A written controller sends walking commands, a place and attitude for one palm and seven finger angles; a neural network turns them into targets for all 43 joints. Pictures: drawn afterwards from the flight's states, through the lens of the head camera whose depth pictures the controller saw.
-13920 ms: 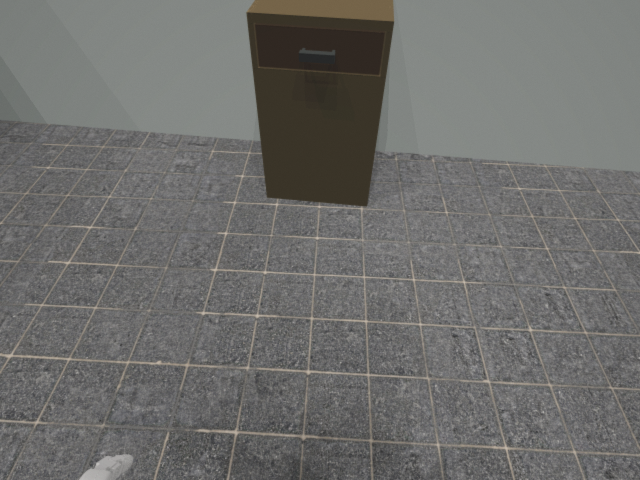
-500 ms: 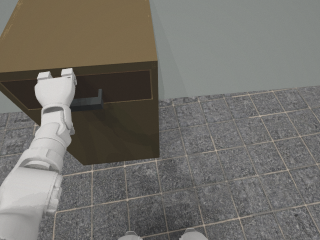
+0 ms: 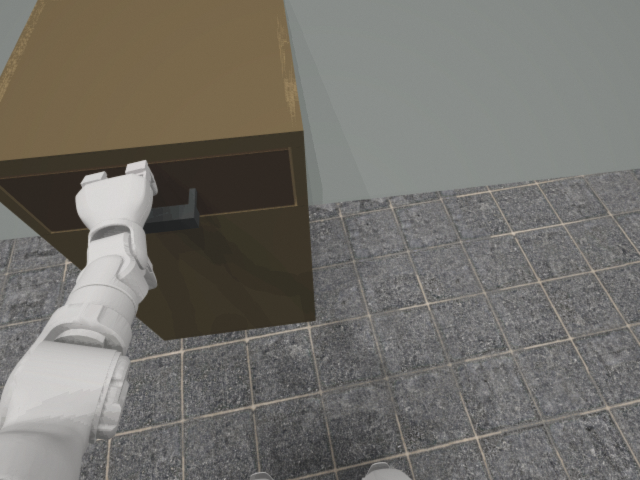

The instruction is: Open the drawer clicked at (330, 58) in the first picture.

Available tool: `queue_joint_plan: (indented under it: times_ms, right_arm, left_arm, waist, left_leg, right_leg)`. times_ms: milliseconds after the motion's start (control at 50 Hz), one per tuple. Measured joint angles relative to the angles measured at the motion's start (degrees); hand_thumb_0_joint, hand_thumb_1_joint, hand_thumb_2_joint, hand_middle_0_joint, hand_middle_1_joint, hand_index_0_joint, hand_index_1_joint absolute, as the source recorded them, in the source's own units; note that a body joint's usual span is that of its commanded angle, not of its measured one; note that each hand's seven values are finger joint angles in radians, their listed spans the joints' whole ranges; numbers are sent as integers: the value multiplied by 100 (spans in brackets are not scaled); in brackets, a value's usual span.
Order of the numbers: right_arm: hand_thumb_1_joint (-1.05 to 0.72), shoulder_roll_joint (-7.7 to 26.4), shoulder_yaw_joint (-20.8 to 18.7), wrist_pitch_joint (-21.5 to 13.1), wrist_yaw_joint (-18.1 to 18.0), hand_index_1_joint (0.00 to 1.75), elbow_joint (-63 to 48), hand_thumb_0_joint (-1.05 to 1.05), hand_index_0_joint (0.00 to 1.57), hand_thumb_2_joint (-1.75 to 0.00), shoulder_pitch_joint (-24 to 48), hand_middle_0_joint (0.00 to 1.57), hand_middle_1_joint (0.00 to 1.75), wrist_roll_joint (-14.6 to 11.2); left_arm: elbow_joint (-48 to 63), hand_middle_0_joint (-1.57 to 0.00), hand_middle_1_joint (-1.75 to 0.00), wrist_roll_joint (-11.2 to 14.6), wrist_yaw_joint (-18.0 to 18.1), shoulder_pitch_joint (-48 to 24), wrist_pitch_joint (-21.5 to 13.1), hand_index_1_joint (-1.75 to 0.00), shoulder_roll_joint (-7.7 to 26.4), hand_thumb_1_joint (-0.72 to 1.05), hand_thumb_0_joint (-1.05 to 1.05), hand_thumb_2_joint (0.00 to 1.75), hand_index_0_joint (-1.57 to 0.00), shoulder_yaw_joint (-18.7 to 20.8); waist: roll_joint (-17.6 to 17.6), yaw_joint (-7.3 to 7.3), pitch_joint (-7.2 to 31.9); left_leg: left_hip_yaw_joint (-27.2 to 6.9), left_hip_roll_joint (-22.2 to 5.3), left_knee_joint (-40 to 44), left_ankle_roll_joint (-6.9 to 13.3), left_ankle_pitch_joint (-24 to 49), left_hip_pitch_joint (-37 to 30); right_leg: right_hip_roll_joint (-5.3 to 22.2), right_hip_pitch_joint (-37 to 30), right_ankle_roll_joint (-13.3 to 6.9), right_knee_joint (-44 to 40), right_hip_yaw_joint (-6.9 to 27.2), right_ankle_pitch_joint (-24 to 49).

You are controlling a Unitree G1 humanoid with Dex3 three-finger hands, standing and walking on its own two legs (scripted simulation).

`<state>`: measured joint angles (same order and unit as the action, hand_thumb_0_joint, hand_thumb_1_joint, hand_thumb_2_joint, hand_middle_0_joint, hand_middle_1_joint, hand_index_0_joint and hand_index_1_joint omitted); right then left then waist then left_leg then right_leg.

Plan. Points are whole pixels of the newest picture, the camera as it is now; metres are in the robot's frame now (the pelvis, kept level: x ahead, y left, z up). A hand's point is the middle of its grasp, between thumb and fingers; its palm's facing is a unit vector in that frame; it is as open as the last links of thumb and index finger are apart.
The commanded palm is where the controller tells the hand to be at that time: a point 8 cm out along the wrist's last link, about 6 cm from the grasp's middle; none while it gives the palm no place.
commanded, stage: move the hooked fingers above the handle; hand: left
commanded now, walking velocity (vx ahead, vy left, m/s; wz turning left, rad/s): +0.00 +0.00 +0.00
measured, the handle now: (160, 208) +0.53 +0.23 -0.04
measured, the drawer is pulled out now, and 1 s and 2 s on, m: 0.00 0.00 0.00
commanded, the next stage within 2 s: lower the fingers behind the handle in 1.74 s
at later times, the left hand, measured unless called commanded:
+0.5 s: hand (127, 224) +0.46 +0.24 +0.01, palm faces -0.09 -0.01 -1.00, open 13.8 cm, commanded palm +0.45 +0.22 +0.08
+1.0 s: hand (138, 237) +0.44 +0.23 +0.01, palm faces -0.12 -0.04 -0.99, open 13.8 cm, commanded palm +0.45 +0.22 +0.08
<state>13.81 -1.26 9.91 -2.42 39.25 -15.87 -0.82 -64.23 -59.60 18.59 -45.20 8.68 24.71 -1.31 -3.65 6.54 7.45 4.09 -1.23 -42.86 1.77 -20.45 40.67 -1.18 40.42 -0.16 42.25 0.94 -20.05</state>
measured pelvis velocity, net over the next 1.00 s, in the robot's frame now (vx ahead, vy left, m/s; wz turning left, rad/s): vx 0.01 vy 0.00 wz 0.05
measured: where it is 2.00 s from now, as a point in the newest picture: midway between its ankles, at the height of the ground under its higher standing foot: outside the picture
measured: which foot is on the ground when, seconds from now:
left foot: down 0.00-1.00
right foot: down 0.00-1.00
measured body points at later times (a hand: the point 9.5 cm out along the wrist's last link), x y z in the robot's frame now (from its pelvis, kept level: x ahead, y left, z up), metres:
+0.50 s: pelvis +0.01 +0.00 +0.00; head +0.10 -0.01 +0.44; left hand +0.46 +0.24 +0.07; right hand +0.03 -0.26 -0.14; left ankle -0.01 +0.10 -0.71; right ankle -0.01 -0.12 -0.71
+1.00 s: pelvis +0.01 +0.00 +0.00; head +0.09 +0.00 +0.44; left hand +0.44 +0.23 +0.07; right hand +0.05 -0.27 -0.13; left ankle -0.01 +0.10 -0.71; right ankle -0.01 -0.12 -0.71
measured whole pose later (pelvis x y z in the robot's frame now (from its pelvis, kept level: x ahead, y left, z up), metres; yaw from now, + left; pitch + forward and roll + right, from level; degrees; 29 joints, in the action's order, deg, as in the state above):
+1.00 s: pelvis +0.01 +0.00 +0.00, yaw +3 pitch +17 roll -1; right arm 14.1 -4.3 6.7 -2.3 40.8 -19.4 0.3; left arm -54.6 -59.1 15.0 -40.8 -1.9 24.5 -8.5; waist -2.6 4.0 7.6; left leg 0.9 -0.5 -43.8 1.6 -21.0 39.7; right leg -0.5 37.4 -0.4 41.3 -2.2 -20.9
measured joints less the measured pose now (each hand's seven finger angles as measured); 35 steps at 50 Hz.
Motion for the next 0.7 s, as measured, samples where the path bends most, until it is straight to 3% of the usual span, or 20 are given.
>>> queue_joint_plan:
  times_ms: [60, 120, 180, 220, 280, 360, 420, 480, 540, 600, 660, 700]
  right_arm:
    - [-90, -69, -36, -134, -140, 30, -53, 0, 20, -90, -215, 20, 30, -1]
    - [-90, -57, -153, -285, -186, 30, 17, 0, 20, -90, -425, 20, 30, 53]
    - [-90, 26, -236, -337, -152, 30, 139, 0, 20, -90, -470, 20, 30, 101]
    - [-90, 85, -260, -348, -95, 30, 184, 0, 20, -90, -415, 20, 30, 125]
    - [-90, 149, -265, -360, 17, 30, 153, 0, 20, -90, -290, 20, 30, 175]
    - [-90, 153, -239, -309, 135, 30, 65, 0, 20, -90, -162, 20, 30, 216]
    - [-90, 106, -242, -247, 174, 30, 55, 0, 20, -90, -194, 20, 30, 186]
    - [-90, 36, -250, -205, 155, 30, 102, 0, 20, -90, -324, 20, 30, 128]
    - [-90, -35, -234, -201, 89, 30, 163, 0, 20, -90, -468, 20, 30, 102]
    - [-90, -72, -194, -220, 31, 30, 193, 0, 20, -90, -505, 20, 30, 100]
    - [-90, -61, -169, -234, 24, 30, 143, 0, 20, -90, -443, 20, 30, 117]
    - [-90, -34, -159, -237, 50, 30, 94, 0, 20, -90, -367, 20, 30, 143]
  left_arm:
    - [266, -35, -123, 86, -518, 201, -466, -120, 241, -48, 0, 30, -31, -147]
    - [780, -34, -122, 28, -706, 309, -1127, -120, 297, -48, 0, 30, -32, -558]
    - [1051, -33, -121, -82, -541, 289, -1711, -120, 162, -49, 0, 30, -32, -657]
    - [1008, -33, -121, -179, -287, 213, -1854, -120, 58, -49, 0, 30, -32, -575]
    - [796, -32, -120, -345, 212, 87, -1691, -120, -20, -49, 0, 30, -32, -296]
    - [498, -32, -120, -487, 612, -33, -1035, -120, 87, -49, 0, 30, -31, 45]
    - [386, -32, -120, -389, 491, -7, -603, -120, 161, -49, 0, 30, -31, 90]
    - [448, -32, -120, -126, 83, 135, -435, -120, 142, -48, 0, 30, -31, -103]
    - [668, -32, -120, 59, -326, 289, -634, -120, 39, -48, 0, 30, -31, -409]
    - [835, -32, -120, 22, -487, 335, -1078, -120, -79, -49, 0, 30, -31, -566]
    - [932, -32, -120, -167, -294, 355, -1472, -120, -140, -49, 0, 30, -32, -398]
    - [922, -32, -120, -282, -56, 348, -1548, -120, -124, -49, 0, 30, -32, -196]
  waist:
    - [62, -42, -35]
    - [118, -159, -25]
    - [156, -208, 31]
    - [173, -166, 78]
    - [164, -52, 131]
    - [105, 48, 132]
    - [36, 8, 117]
    - [-18, -78, 109]
    - [-10, -141, 115]
    - [46, -133, 105]
    - [100, -83, 114]
    - [119, -49, 122]
  left_leg:
    - [-103, 12, 135, -24, 60, -167]
    - [-253, 37, 69, -48, 34, -166]
    - [-344, 54, -143, -51, -63, -24]
    - [-358, 57, -299, -45, -129, 129]
    - [-319, 42, -494, -33, -197, 388]
    - [-216, 2, -588, -17, -220, 595]
    - [-159, -17, -492, -13, -191, 531]
    - [-155, -16, -290, -9, -139, 278]
    - [-198, 10, -104, -6, -95, -13]
    - [-250, 33, -56, -11, -95, -169]
    - [-237, 31, -116, -14, -123, -137]
    - [-201, 19, -185, -14, -145, -45]
  right_leg:
    - [8, -225, -30, -173, -102, 38]
    - [30, -318, -53, -188, -251, -3]
    - [48, -237, -57, -39, -343, -99]
    - [54, -93, -58, 108, -357, -164]
    - [45, 189, -56, 314, -320, -221]
    - [13, 452, -36, 436, -215, -214]
    - [-8, 412, -21, 342, -156, -162]
    - [-13, 149, -9, 119, -149, -98]
    - [6, -171, -10, -87, -190, -64]
    - [25, -354, -17, -149, -241, -78]
    - [25, -307, -27, -73, -229, -108]
    - [17, -189, -31, 22, -194, -128]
